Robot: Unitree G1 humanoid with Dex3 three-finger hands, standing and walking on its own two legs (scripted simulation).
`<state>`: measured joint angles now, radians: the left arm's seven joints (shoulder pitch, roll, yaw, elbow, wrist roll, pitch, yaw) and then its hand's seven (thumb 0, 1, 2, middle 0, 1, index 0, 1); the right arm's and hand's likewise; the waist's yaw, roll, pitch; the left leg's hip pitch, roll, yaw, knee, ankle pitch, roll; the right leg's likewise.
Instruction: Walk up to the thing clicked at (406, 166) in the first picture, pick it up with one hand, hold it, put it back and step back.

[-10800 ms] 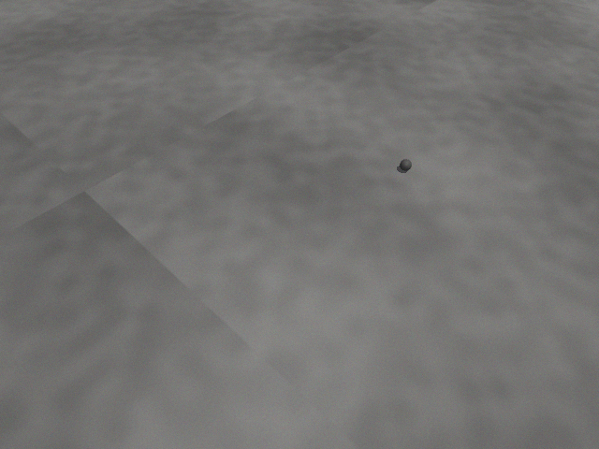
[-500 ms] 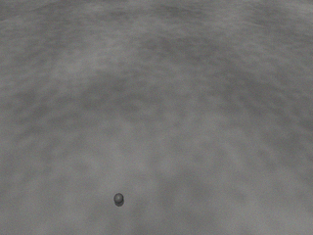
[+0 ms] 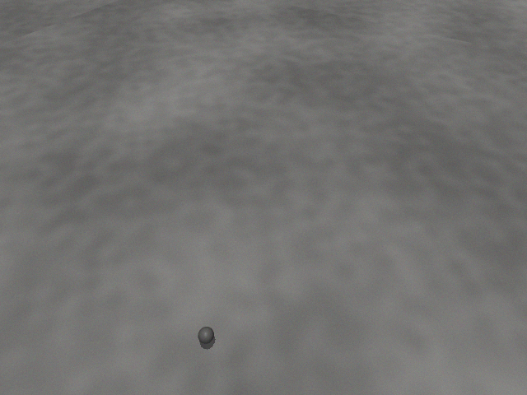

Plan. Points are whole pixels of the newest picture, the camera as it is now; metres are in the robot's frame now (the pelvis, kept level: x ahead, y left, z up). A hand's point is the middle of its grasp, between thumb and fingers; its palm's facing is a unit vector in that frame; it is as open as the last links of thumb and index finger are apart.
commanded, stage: stand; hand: left
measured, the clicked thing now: (206, 335) +0.47 +0.23 -0.75
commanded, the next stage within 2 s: none
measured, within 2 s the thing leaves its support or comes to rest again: neither
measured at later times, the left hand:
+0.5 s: hand out of the picture +0.10 +0.25 -0.15, palm faces -0.02 -0.94 -0.35, open 7.3 cm
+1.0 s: hand out of the picture +0.07 +0.26 -0.16, palm faces -0.02 -0.94 -0.35, open 7.3 cm
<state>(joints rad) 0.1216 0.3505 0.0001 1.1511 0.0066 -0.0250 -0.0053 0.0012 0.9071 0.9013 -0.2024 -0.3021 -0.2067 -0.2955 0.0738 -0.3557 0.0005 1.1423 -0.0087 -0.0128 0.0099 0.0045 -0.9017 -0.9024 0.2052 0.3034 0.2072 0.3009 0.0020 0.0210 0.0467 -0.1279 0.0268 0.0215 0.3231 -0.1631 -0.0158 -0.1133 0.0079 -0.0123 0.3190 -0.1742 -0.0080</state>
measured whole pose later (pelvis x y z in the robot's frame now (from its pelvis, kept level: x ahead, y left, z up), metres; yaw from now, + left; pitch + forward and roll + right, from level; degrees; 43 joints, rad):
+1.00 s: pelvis +0.00 +0.00 +0.00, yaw +0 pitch -2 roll +0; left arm 0.11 0.35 0.01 1.15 0.01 -0.02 0.00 0.00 0.91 0.90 -0.20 -0.30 -0.21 -0.30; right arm 0.11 -0.35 0.01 1.14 -0.01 -0.01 0.00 0.00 -0.90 -0.90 0.21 0.30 0.21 0.30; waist 0.00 0.01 0.05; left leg -0.11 0.02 0.02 0.31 -0.16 -0.01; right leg -0.09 0.01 -0.01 0.30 -0.17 -0.01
